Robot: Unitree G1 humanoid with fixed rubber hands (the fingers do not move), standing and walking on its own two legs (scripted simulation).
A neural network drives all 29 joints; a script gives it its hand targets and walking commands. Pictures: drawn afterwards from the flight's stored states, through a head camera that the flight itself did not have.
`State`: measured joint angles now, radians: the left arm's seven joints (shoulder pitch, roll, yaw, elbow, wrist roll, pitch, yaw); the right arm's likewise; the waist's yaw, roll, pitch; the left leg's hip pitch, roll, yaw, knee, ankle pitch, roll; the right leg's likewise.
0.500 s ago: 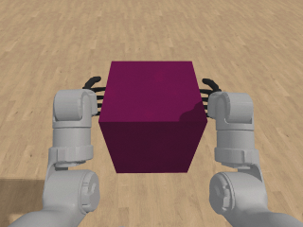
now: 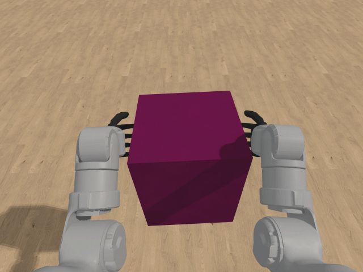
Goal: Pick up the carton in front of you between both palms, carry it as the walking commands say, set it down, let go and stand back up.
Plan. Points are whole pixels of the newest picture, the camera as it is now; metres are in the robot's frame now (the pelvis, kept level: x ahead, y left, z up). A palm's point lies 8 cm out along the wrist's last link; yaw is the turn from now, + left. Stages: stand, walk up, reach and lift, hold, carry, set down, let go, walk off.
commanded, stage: carry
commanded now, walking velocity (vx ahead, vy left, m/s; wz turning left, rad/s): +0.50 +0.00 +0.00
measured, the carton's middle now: (187, 160) +0.36 +0.00 +0.04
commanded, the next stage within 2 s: none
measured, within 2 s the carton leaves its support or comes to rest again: neither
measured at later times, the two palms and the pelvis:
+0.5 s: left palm (128, 88) +0.58 +0.18 +0.08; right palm (231, 93) +0.56 -0.12 +0.09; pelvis +0.32 +0.04 +0.01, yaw -3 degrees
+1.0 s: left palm (152, 41) +0.87 +0.14 +0.09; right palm (231, 41) +0.88 -0.16 +0.08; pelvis +0.62 -0.02 +0.01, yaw +1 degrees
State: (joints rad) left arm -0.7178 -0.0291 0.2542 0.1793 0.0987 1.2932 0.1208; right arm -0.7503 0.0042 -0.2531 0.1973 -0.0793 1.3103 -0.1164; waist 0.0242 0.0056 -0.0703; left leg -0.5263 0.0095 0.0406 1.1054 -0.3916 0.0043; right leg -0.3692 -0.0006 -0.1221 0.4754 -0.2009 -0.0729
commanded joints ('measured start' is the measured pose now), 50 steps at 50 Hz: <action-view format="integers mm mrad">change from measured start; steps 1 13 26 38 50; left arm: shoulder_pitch -719 -52 107 143 97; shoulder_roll -1192 -1060 -1050 -913 -1045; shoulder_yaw -589 -829 -868 -806 -875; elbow -184 -529 -532 -466 -580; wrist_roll -477 -382 -379 -361 -439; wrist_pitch -30 -90 -97 -40 -108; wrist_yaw -263 -288 -287 -283 -314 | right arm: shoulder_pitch -583 -13 123 130 155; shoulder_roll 1206 1104 1068 925 1086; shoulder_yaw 571 833 867 832 876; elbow -115 -521 -552 -518 -581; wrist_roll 380 317 394 357 347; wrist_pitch -45 -113 -113 -55 -129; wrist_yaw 216 236 302 280 261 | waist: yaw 2 -10 -36 1 -14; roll -117 -148 115 -34 -128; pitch -421 -387 -238 -263 -247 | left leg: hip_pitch -172 323 474 230 -102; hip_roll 47 -43 267 121 119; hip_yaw -14 215 -58 175 60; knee -142 -763 -973 -343 -346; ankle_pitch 53 406 205 454 229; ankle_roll -24 26 141 -9 -32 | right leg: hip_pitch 523 470 -222 411 355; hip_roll -283 -173 -109 -159 -292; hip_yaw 328 -8 26 80 106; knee -191 51 241 -82 -356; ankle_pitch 331 738 6 -123 -24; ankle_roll -94 16 101 13 -58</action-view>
